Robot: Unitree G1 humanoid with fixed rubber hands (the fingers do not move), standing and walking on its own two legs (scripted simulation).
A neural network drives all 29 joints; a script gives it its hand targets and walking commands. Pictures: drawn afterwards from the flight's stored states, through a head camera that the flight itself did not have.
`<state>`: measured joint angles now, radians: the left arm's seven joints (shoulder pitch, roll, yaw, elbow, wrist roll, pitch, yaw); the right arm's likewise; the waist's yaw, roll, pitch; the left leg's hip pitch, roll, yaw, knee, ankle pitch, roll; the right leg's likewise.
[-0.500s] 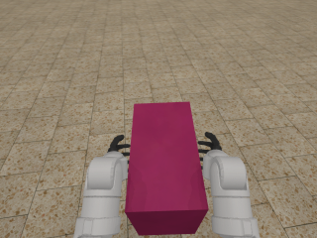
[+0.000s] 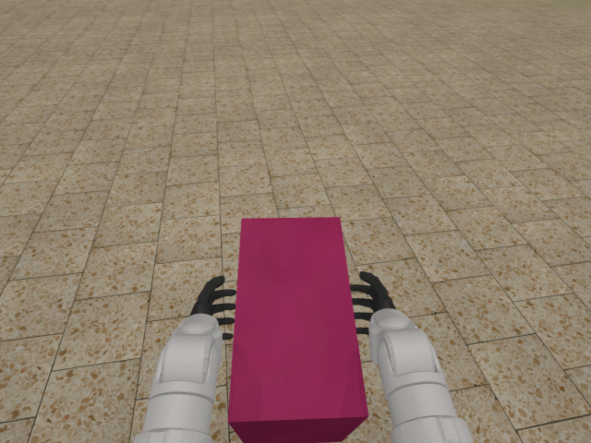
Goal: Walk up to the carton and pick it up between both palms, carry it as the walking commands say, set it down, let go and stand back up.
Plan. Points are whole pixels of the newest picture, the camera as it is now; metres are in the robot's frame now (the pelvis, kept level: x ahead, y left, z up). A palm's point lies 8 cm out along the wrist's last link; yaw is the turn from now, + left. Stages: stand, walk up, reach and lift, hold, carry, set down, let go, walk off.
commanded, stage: hold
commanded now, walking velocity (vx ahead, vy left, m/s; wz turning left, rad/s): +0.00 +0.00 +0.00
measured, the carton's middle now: (292, 332) +0.34 +0.04 -0.06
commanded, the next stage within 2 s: set down in 0.48 s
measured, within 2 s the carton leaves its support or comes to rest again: neither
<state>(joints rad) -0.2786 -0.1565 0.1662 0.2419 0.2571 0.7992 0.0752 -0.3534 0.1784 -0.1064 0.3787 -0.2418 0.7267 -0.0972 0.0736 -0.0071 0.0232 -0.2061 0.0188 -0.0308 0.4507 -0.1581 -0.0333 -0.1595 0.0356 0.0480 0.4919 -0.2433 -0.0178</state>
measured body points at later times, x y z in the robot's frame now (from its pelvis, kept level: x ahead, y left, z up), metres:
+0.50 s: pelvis -0.01 +0.02 +0.00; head -0.06 +0.02 +0.45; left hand +0.30 +0.17 +0.04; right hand +0.31 -0.08 +0.04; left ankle +0.06 +0.14 -0.74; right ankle +0.02 -0.11 -0.74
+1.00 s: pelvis +0.00 +0.00 -0.01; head +0.02 +0.01 +0.44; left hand +0.30 +0.18 -0.03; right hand +0.34 -0.07 -0.02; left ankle +0.06 +0.14 -0.74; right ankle +0.02 -0.11 -0.74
